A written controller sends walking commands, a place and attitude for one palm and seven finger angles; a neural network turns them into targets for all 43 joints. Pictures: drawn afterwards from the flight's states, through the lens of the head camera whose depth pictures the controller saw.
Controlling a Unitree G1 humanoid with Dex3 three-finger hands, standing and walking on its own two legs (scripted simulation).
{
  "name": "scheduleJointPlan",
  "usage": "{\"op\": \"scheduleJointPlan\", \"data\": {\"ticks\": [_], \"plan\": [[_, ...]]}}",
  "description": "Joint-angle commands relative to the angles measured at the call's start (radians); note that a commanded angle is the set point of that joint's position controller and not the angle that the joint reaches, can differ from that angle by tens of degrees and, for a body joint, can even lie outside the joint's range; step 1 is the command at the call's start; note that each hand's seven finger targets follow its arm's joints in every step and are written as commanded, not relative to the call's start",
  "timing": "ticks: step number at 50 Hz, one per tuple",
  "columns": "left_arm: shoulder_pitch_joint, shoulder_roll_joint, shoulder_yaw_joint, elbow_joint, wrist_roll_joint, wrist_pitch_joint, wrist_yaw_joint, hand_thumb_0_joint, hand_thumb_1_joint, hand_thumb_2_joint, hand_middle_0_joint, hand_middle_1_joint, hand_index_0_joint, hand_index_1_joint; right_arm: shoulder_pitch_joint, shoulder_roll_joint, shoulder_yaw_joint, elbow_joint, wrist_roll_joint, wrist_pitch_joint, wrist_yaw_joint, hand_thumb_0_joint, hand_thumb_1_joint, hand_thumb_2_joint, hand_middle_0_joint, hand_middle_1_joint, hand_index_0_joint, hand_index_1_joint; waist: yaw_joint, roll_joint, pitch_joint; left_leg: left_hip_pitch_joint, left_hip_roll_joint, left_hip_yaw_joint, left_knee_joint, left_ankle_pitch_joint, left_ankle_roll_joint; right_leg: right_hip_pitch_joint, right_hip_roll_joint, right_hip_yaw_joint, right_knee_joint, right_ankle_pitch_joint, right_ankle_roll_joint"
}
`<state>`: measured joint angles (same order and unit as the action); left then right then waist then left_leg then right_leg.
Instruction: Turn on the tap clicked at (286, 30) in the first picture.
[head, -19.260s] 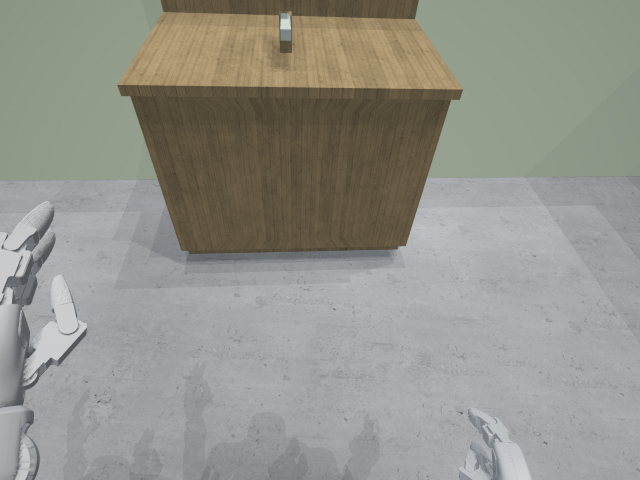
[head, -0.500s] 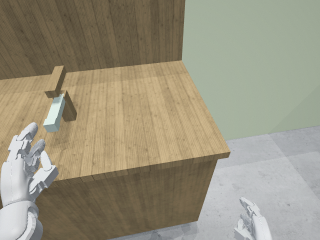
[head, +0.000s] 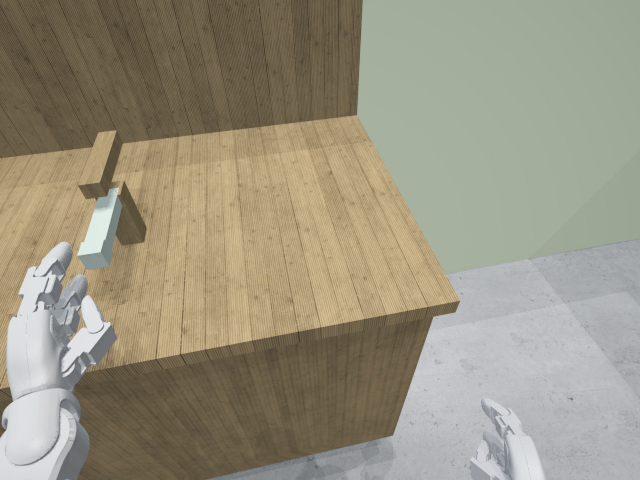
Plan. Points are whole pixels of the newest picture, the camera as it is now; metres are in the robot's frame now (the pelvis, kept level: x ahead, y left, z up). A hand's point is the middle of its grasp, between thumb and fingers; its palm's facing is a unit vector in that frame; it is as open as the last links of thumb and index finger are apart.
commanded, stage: reach beside the lever's end, fingers flat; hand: left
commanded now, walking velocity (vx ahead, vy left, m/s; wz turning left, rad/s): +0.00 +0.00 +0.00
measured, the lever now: (95, 254) +0.34 +0.35 +0.11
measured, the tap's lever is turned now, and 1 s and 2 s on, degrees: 0 0 0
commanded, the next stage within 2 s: push the lever round in 1.34 s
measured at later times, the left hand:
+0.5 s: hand (95, 311) +0.25 +0.29 +0.12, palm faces +0.55 -0.83 -0.12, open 7.7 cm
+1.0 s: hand (87, 298) +0.27 +0.32 +0.10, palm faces +0.56 -0.82 -0.12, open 7.8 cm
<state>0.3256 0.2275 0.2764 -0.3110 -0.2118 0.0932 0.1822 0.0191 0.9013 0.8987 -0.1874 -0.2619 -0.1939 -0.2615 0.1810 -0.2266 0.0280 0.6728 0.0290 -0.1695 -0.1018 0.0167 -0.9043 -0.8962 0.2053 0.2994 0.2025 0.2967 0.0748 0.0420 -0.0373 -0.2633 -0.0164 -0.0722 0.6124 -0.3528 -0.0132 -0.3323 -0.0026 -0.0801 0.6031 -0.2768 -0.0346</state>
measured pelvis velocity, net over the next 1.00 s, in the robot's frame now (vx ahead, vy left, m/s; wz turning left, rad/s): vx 0.00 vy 0.00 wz -0.01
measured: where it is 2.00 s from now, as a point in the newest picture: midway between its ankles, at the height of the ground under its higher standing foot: outside the picture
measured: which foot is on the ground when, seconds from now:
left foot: down 0.00-1.00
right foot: down 0.00-1.00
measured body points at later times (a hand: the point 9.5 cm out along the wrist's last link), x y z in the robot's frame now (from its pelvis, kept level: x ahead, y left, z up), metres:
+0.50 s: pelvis +0.00 +0.00 +0.00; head +0.00 -0.02 +0.45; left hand +0.21 +0.33 +0.12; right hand +0.18 -0.24 -0.09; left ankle -0.02 +0.13 -0.73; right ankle +0.03 -0.10 -0.73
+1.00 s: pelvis +0.00 +0.00 +0.00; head +0.02 -0.01 +0.45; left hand +0.24 +0.36 +0.11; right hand +0.17 -0.24 -0.10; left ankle -0.02 +0.13 -0.73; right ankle +0.03 -0.10 -0.73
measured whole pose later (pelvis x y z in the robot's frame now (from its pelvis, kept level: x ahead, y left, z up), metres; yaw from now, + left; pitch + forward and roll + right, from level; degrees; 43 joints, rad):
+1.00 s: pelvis +0.00 +0.00 +0.00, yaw -1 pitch +4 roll +0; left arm 0.05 0.32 0.46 0.17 -0.22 -0.08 0.07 0.02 0.90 0.90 -0.15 -0.15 -0.16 -0.15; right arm 0.19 -0.24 0.01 0.70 0.03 -0.16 -0.11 0.02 -0.90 -0.90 0.21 0.30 0.20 0.30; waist 0.04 0.03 -0.04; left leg -0.34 -0.01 -0.06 0.64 -0.36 -0.01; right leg -0.41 0.00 -0.07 0.62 -0.27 -0.03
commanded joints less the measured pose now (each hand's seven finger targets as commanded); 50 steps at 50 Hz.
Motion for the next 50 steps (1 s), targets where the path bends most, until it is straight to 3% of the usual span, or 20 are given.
{"op": "scheduleJointPlan", "data": {"ticks": [1,3,6,7,9,15,17,18,20,25,27,31,32,36,37,39,42,46,47,50], "plan": [[-0.114,0.170,0.105,-0.197,0.001,-0.075,0.016,0.000,0.900,0.900,-0.180,-0.240,-0.180,-0.240,-0.117,-0.114,-0.041,-0.168,0.001,-0.054,-0.011,0.000,-0.900,-0.900,0.200,0.300,0.200,0.300,0.003,-0.017,-0.120,-0.066,-0.011,0.029,-0.098,0.236,0.018,0.131,-0.012,0.027,-0.094,0.127,0.009],[-0.161,0.171,0.105,-0.206,0.009,-0.088,0.024,0.000,0.900,0.900,-0.178,-0.235,-0.178,-0.235,-0.121,-0.110,-0.041,-0.163,0.001,-0.050,-0.011,0.000,-0.900,-0.900,0.200,0.300,0.200,0.300,-0.006,0.015,-0.122,-0.055,-0.012,0.030,-0.098,0.236,0.015,0.121,-0.013,0.029,-0.093,0.121,0.007],[-0.169,0.183,0.119,-0.159,0.002,-0.100,0.018,0.000,0.900,0.900,-0.176,-0.228,-0.176,-0.228,-0.120,-0.116,-0.043,-0.159,0.000,-0.049,-0.014,0.000,-0.900,-0.900,0.200,0.300,0.200,0.300,-0.007,-0.016,-0.115,-0.069,-0.011,0.030,-0.095,0.219,0.020,0.119,-0.011,0.032,-0.097,0.112,0.010],[-0.183,0.212,0.144,-0.155,0.007,-0.104,0.018,0.000,0.900,0.900,-0.175,-0.225,-0.175,-0.225,-0.130,-0.116,-0.040,-0.151,0.004,-0.047,-0.016,0.000,-0.900,-0.900,0.200,0.300,0.200,0.300,-0.006,0.017,-0.108,-0.070,-0.013,0.030,-0.096,0.206,0.021,0.113,-0.011,0.036,-0.099,0.096,0.007],[-0.229,0.198,0.125,-0.113,0.000,-0.106,0.006,0.000,0.900,0.900,-0.173,-0.220,-0.173,-0.220,-0.126,-0.119,-0.040,-0.150,0.004,-0.047,-0.019,0.000,-0.900,-0.900,0.200,0.300,0.200,0.300,-0.021,-0.017,-0.102,-0.079,-0.013,0.030,-0.096,0.178,0.027,0.101,-0.011,0.038,-0.107,0.072,0.011],[-0.291,0.243,0.172,-0.031,-0.013,-0.121,-0.028,0.000,0.900,0.900,-0.168,-0.205,-0.168,-0.205,-0.123,-0.126,-0.044,-0.140,0.007,-0.049,-0.025,0.000,-0.900,-0.900,0.200,0.300,0.200,0.300,-0.017,0.000,-0.143,-0.088,-0.018,0.035,-0.091,0.183,0.031,0.126,-0.012,0.046,-0.103,0.092,0.011],[-0.306,0.266,0.191,-0.014,-0.007,-0.127,-0.033,0.000,0.900,0.900,-0.167,-0.200,-0.167,-0.200,-0.131,-0.125,-0.043,-0.134,0.012,-0.053,-0.027,0.000,-0.900,-0.900,0.200,0.300,0.200,0.300,-0.015,0.042,-0.133,-0.085,-0.017,0.036,-0.091,0.183,0.029,0.118,-0.013,0.046,-0.101,0.090,0.008],[-0.336,0.238,0.162,-0.018,-0.009,-0.138,-0.038,0.000,0.900,0.900,-0.166,-0.198,-0.166,-0.198,-0.119,-0.125,-0.043,-0.136,0.010,-0.058,-0.024,0.000,-0.900,-0.900,0.200,0.300,0.200,0.300,-0.023,0.044,-0.148,-0.077,-0.018,0.033,-0.092,0.196,0.027,0.119,-0.014,0.043,-0.096,0.106,0.007],[-0.294,0.258,0.196,0.029,-0.019,-0.143,-0.045,0.000,0.900,0.900,-0.164,-0.193,-0.164,-0.193,-0.107,-0.133,-0.051,-0.135,0.008,-0.061,-0.023,0.000,-0.900,-0.900,0.200,0.300,0.200,0.300,-0.013,-0.012,-0.163,-0.087,-0.015,0.034,-0.085,0.222,0.029,0.138,-0.010,0.043,-0.090,0.147,0.010],[-0.299,0.290,0.235,0.079,-0.028,-0.154,-0.062,0.000,0.900,0.900,-0.160,-0.180,-0.160,-0.180,-0.097,-0.138,-0.057,-0.137,0.010,-0.055,-0.020,0.000,-0.900,-0.900,0.200,0.300,0.200,0.300,-0.009,-0.036,-0.161,-0.107,-0.015,0.040,-0.083,0.233,0.031,0.141,-0.010,0.045,-0.085,0.167,0.013],[-0.318,0.314,0.257,0.088,-0.021,-0.161,-0.062,0.000,0.900,0.900,-0.158,-0.175,-0.158,-0.175,-0.107,-0.134,-0.056,-0.129,0.015,-0.052,-0.023,0.000,-0.900,-0.900,0.200,0.300,0.200,0.300,-0.009,0.014,-0.145,-0.104,-0.015,0.043,-0.083,0.216,0.031,0.125,-0.010,0.048,-0.088,0.140,0.011],[-0.416,0.300,0.220,0.109,-0.021,-0.192,-0.072,0.000,0.900,0.900,-0.155,-0.165,-0.155,-0.165,-0.094,-0.142,-0.055,-0.125,0.012,-0.062,-0.025,0.000,-0.900,-0.900,0.200,0.300,0.200,0.300,-0.033,0.025,-0.146,-0.104,-0.016,0.038,-0.079,0.186,0.033,0.097,-0.009,0.049,-0.088,0.108,0.012],[-0.423,0.331,0.253,0.118,-0.015,-0.203,-0.068,0.000,0.900,0.900,-0.154,-0.163,-0.154,-0.163,-0.102,-0.141,-0.054,-0.116,0.012,-0.063,-0.028,0.000,-0.900,-0.900,0.200,0.300,0.200,0.300,-0.027,0.041,-0.142,-0.105,-0.015,0.035,-0.081,0.181,0.032,0.097,-0.007,0.048,-0.087,0.097,0.008],[-0.462,0.316,0.219,0.158,-0.016,-0.224,-0.092,0.000,0.900,0.900,-0.151,-0.152,-0.151,-0.152,-0.090,-0.149,-0.058,-0.114,0.010,-0.070,-0.029,0.000,-0.900,-0.900,0.200,0.300,0.200,0.300,-0.038,0.027,-0.173,-0.102,-0.016,0.036,-0.076,0.184,0.033,0.098,-0.008,0.046,-0.078,0.110,0.009],[-0.451,0.330,0.240,0.171,-0.013,-0.225,-0.089,0.000,0.900,0.900,-0.150,-0.150,-0.150,-0.150,-0.094,-0.147,-0.057,-0.110,0.011,-0.071,-0.030,0.000,-0.900,-0.900,0.200,0.300,0.200,0.300,-0.027,0.049,-0.167,-0.102,-0.017,0.034,-0.079,0.179,0.030,0.098,-0.007,0.045,-0.078,0.101,0.007],[-0.457,0.340,0.248,0.224,-0.018,-0.220,-0.096,0.000,0.900,0.900,-0.150,-0.150,-0.150,-0.150,-0.085,-0.152,-0.059,-0.107,0.011,-0.066,-0.031,0.000,-0.900,-0.900,0.200,0.300,0.200,0.300,-0.033,0.002,-0.168,-0.121,-0.016,0.035,-0.076,0.177,0.035,0.103,-0.008,0.048,-0.079,0.108,0.010],[-0.452,0.359,0.270,0.226,-0.013,-0.224,-0.097,0.000,0.900,0.900,-0.150,-0.150,-0.150,-0.150,-0.084,-0.149,-0.059,-0.111,0.011,-0.063,-0.030,0.000,-0.900,-0.900,0.200,0.300,0.200,0.300,-0.019,0.039,-0.190,-0.110,-0.016,0.032,-0.078,0.213,0.027,0.115,-0.006,0.041,-0.066,0.140,0.006],[-0.454,0.368,0.287,0.266,-0.020,-0.234,-0.104,0.000,0.900,0.900,-0.150,-0.150,-0.150,-0.150,-0.067,-0.152,-0.066,-0.114,0.008,-0.051,-0.023,0.000,-0.900,-0.900,0.200,0.300,0.200,0.300,-0.023,-0.006,-0.204,-0.124,-0.014,0.036,-0.068,0.236,0.030,0.123,-0.005,0.042,-0.058,0.180,0.011],[-0.451,0.383,0.306,0.259,-0.013,-0.243,-0.099,0.000,0.900,0.900,-0.150,-0.150,-0.150,-0.150,-0.072,-0.148,-0.065,-0.111,0.009,-0.049,-0.023,0.000,-0.900,-0.900,0.200,0.300,0.200,0.300,-0.014,0.033,-0.202,-0.117,-0.014,0.036,-0.069,0.246,0.027,0.124,-0.004,0.042,-0.055,0.182,0.007],[-0.421,0.358,0.286,0.272,-0.021,-0.252,-0.111,0.000,0.900,0.900,-0.150,-0.150,-0.150,-0.150,-0.056,-0.153,-0.069,-0.117,0.007,-0.049,-0.017,0.000,-0.900,-0.900,0.200,0.300,0.200,0.300,-0.021,0.011,-0.206,-0.124,-0.012,0.037,-0.063,0.258,0.027,0.119,-0.001,0.039,-0.049,0.198,0.009]]}}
